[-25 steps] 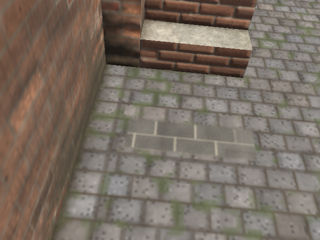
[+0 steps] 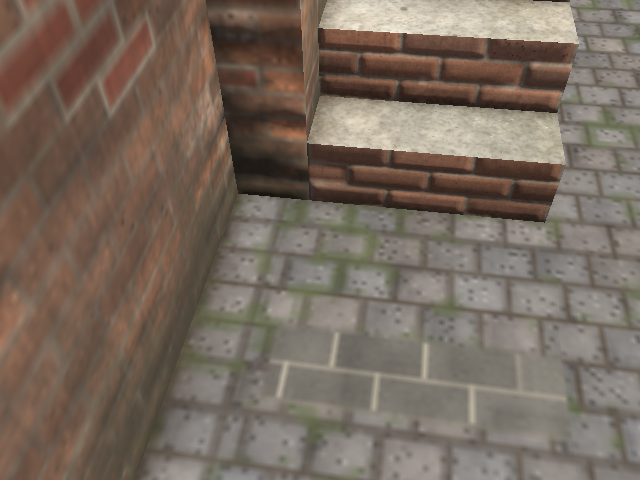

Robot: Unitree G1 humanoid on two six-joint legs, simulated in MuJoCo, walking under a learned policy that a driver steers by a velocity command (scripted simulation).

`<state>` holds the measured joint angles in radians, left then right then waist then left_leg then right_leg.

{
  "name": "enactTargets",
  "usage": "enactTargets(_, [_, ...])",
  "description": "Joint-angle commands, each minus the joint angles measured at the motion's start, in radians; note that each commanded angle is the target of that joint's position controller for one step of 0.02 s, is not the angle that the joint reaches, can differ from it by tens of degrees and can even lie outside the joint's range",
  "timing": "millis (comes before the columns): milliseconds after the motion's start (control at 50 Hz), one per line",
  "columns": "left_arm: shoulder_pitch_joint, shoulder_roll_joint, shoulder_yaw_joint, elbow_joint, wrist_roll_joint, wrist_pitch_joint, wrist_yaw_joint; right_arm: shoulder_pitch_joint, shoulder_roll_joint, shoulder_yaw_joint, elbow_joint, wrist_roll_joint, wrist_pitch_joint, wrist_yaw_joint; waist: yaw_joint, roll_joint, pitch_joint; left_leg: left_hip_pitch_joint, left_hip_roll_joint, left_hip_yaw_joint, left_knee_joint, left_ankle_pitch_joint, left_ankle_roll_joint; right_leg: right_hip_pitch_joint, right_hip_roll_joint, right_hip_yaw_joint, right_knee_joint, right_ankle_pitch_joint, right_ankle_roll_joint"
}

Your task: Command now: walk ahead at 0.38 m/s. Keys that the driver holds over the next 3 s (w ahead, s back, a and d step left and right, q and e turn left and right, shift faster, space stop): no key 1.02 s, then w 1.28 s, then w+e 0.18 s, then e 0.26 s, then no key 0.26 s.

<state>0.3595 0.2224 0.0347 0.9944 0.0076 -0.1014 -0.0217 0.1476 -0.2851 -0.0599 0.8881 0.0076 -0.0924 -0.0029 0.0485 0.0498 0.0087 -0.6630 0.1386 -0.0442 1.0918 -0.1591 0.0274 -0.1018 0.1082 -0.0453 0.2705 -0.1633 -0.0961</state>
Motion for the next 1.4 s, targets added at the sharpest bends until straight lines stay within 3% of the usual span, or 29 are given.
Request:
enactTargets(20, [-0.06,0.131,0.011,-0.059,0.006,-0.006,0.023,0.008,-0.052,-0.007,-0.052,-0.011,0.0,0.005,-0.056,-0.091,0.067,0.039,-0.001,0.011,-0.201,0.134,-0.025,-0.09,-0.244,0.12,-0.118,0.571,-0.099])
enactTargets(80, [0.004,0.153,0.008,-0.035,0.002,0.012,0.039,-0.122,-0.014,0.017,-0.081,-0.008,-0.007,0.023,-0.001,-0.104,0.053,0.135,-0.061,0.074,-0.424,0.241,-0.031,-0.051,-0.208,0.066,-0.083,0.66,-0.053])
enactTargets(140, [0.03,0.164,0.007,-0.011,0.0,0.031,0.043,-0.159,-0.03,0.025,-0.088,-0.003,-0.005,0.034,0.008,-0.109,0.037,0.15,-0.084,0.067,-0.508,0.209,-0.021,0.062,-0.248,0.09,-0.027,0.695,-0.062])
enactTargets(200, [-0.015,0.161,0.011,-0.012,0.003,0.043,0.041,-0.046,-0.111,0.005,-0.036,-0.011,-0.023,0.034,-0.046,-0.139,-0.042,0.266,-0.118,0.067,-0.582,0.142,0.031,0.171,-0.265,0.115,0.11,0.8,-0.064])
enactTargets(220, [-0.027,0.158,0.009,-0.012,-0.001,0.045,0.04,0.019,-0.137,-0.006,-0.013,-0.023,-0.032,0.029,-0.09,-0.11,-0.076,0.37,-0.121,0.073,-0.684,0.292,0.055,0.173,-0.229,0.106,0.203,0.782,-0.033])
enactTargets(240, [-0.001,0.158,0.006,-0.018,0.012,0.04,0.038,0.102,-0.183,-0.016,0.007,-0.044,-0.034,0.021,-0.103,-0.054,-0.171,0.568,-0.029,-0.02,-0.641,0.684,0.097,0.092,-0.177,0.099,0.346,0.61,0.003])
enactTargets(260, [0.176,0.07,-0.018,0.011,0.028,0.032,0.031,0.17,-0.204,-0.013,0.032,-0.067,-0.022,0.017,-0.036,0.11,-0.305,0.849,0.174,-0.222,-0.58,0.906,0.278,-0.124,-0.103,0.111,0.6,0.159,0.074])
enactTargets(280, [0.181,0.073,-0.02,0.034,0.007,0.033,0.031,0.167,-0.113,0.006,0.042,-0.057,-0.003,0.018,-0.057,0.179,-0.346,0.856,0.261,-0.373,-0.667,0.828,0.369,-0.223,-0.042,0.114,0.768,-0.44,0.119])
enactTargets(300, [0.123,0.138,-0.004,0.013,-0.012,0.036,0.028,0.108,-0.081,0.02,0.035,-0.029,0.004,0.019,-0.049,0.11,-0.261,0.742,0.229,-0.359,-0.736,0.543,0.324,-0.279,-0.073,0.156,0.835,-0.526,0.121])
enactTargets(360, [0.011,0.122,0.006,-0.004,-0.008,0.073,0.052,-0.074,-0.081,0.027,0.009,-0.025,0.006,0.01,-0.003,0.008,-0.064,0.459,0.142,-0.217,-0.857,0.14,0.2,-0.286,-0.166,0.144,0.717,-0.389,0.141])
enactTargets(420, [0.027,0.069,0.001,0.016,-0.007,0.092,0.073,-0.083,-0.104,0.02,0.03,-0.048,0.029,-0.003,0.018,0.069,-0.053,0.316,0.07,-0.121,-0.901,-0.001,0.15,-0.12,-0.159,0.095,0.467,-0.274,0.134])
enactTargets(460, [0.064,0.057,0.0,0.044,0.007,0.097,0.068,-0.06,-0.105,0.021,0.041,-0.022,0.03,0.005,0.031,0.072,-0.07,0.289,0.029,-0.072,-0.892,-0.171,0.13,-0.017,-0.134,0.054,0.316,-0.064,0.129])
enactTargets(520, [0.032,0.089,0.009,0.034,0.026,0.108,0.068,-0.017,-0.088,0.032,0.074,-0.018,0.024,0.013,0.033,0.049,-0.003,0.237,-0.008,-0.066,-0.888,-0.443,0.024,-0.007,-0.158,0.084,0.185,-0.028,0.098])
enactTargets(560, [-0.012,0.16,0.019,0.036,0.001,0.103,0.069,-0.006,-0.076,0.032,0.07,-0.022,0.029,0.013,-0.031,-0.087,0.055,0.341,-0.098,0.028,-0.796,-0.278,-0.028,-0.193,-0.161,0.097,0.135,-0.223,0.061])
enactTargets(580, [-0.043,0.141,0.016,0.037,0.001,0.092,0.064,0.005,-0.07,0.034,0.083,-0.023,0.032,0.007,-0.035,-0.131,0.072,0.422,-0.109,0.051,-0.73,-0.188,-0.04,-0.275,-0.157,0.117,0.084,-0.287,0.061])
enactTargets(620, [-0.071,0.114,0.003,0.047,0.005,0.082,0.062,0.043,-0.051,0.04,0.086,-0.028,0.039,0.001,-0.074,-0.157,0.078,0.488,-0.111,0.067,-0.672,-0.067,-0.037,-0.311,-0.162,0.139,0.046,-0.237,0.067])
enactTargets(760, [-0.019,0.082,-0.009,0.073,-0.005,0.068,0.045,0.074,-0.041,0.057,0.117,-0.009,0.053,-0.011,-0.063,-0.092,0.008,0.468,-0.095,0.073,-0.622,0.072,-0.05,-0.14,-0.157,0.119,0.131,0.137,0.06])
enactTargets(940, [-0.034,0.091,-0.009,0.084,-0.002,0.077,0.031,0.106,-0.051,0.067,0.141,-0.007,0.07,-0.022,-0.056,-0.059,-0.015,0.466,-0.081,0.078,-0.589,0.138,-0.066,-0.066,-0.147,0.105,0.166,0.339,0.054])
enactTargets(1020, [-0.045,0.082,-0.008,0.089,-0.003,0.086,0.03,0.127,-0.042,0.069,0.152,-0.007,0.076,-0.027,-0.056,-0.059,0.004,0.464,-0.078,0.079,-0.593,0.125,-0.071,-0.071,-0.14,0.1,0.159,0.321,0.052])
enactTargets(1060, [-0.024,0.089,-0.002,0.102,-0.013,0.093,0.032,0.154,-0.029,0.07,0.171,-0.005,0.082,-0.03,-0.053,-0.081,-0.003,0.454,-0.122,0.132,-0.552,-0.113,-0.07,-0.072,-0.124,0.101,0.133,0.034,0.026])
enactTargets(1120, [-0.009,0.167,0.027,0.079,-0.034,0.081,0.029,0.056,-0.029,0.064,0.13,0.007,0.067,-0.035,-0.005,-0.164,0.154,0.227,-0.152,0.151,-0.38,-0.314,-0.03,-0.13,-0.282,0.355,-0.036,-0.605,-0.095])
enactTargets(1160, [0.001,0.178,0.035,0.07,-0.035,0.048,0.028,-0.005,-0.011,0.068,0.093,0.025,0.029,-0.029,0.013,-0.227,0.255,0.091,-0.094,0.068,-0.247,-0.322,0.009,-0.124,-0.401,0.531,-0.118,-0.592,-0.165])
enactTargets(1200, [-0.013,0.144,0.029,0.062,-0.032,0.026,0.025,0.019,-0.034,0.06,0.082,0.037,-0.007,-0.007,-0.013,-0.226,0.239,0.032,-0.046,0.03,-0.234,-0.377,0.044,-0.032,-0.423,0.498,-0.094,-0.397,-0.16])
enactTargets(1280, [-0.116,0.155,0.027,0.0,-0.028,0.056,0.031,0.282,-0.068,0.02,0.195,0.001,-0.029,0.031,-0.146,-0.125,0.045,0.609,-0.153,0.138,-0.557,-0.054,0.035,-0.194,-0.226,0.197,0.131,-0.067,-0.055])
enactTargets(1300, [-0.147,0.122,0.015,-0.022,-0.018,0.052,0.03,0.394,-0.117,0.002,0.212,-0.008,-0.027,0.03,-0.189,0.033,0.015,0.711,-0.01,-0.096,-0.689,-0.165,0.084,-0.291,-0.127,0.084,0.407,-0.028,-0.002])
enactTargets(1320, [-0.117,0.047,-0.001,-0.054,-0.021,0.033,0.034,0.508,-0.222,-0.019,0.226,-0.009,-0.03,0.04,-0.191,0.318,-0.038,0.849,0.206,-0.567,-0.898,-0.312,0.233,-0.512,0.0,0.03,0.715,-0.324,0.048])
enactTargets(1340, [-0.1,0.058,0.003,-0.055,-0.046,0.005,0.031,0.461,-0.189,-0.008,0.235,-0.006,-0.038,0.037,-0.136,0.219,-0.003,0.801,0.28,-0.727,-0.965,-0.417,0.28,-0.606,-0.044,0.154,0.9,-0.426,0.038])
enactTargets(1360, [-0.112,0.084,0.005,-0.054,-0.067,-0.012,0.025,0.357,-0.146,-0.002,0.2,0.004,-0.044,0.03,-0.105,0.115,0.084,0.757,0.266,-0.611,-0.941,-0.375,0.252,-0.674,-0.105,0.179,0.978,-0.346,0.017])
enactTargets(1400, [-0.115,0.112,0.017,-0.04,-0.04,-0.024,0.033,0.26,-0.114,0.005,0.165,0.004,-0.049,0.026,-0.065,-0.008,0.116,0.699,0.184,-0.362,-0.95,-0.173,0.186,-0.667,-0.192,0.148,0.923,-0.144,0.005])
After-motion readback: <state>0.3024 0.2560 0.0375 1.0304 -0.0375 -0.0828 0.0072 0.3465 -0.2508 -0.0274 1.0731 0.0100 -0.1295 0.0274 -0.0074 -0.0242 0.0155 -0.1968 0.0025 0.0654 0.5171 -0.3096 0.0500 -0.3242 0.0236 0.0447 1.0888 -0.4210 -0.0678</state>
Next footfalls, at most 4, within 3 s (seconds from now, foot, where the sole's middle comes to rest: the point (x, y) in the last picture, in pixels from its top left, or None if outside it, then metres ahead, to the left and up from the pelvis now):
0.22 left None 0.29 0.10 -0.78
0.52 right None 0.23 -0.16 -0.78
1.82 right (433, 398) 0.72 -0.17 -0.78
2.32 left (336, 310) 0.95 0.06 -0.78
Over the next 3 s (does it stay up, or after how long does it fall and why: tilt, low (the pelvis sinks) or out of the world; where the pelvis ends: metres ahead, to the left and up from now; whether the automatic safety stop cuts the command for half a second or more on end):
stays up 0.97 -0.18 0.00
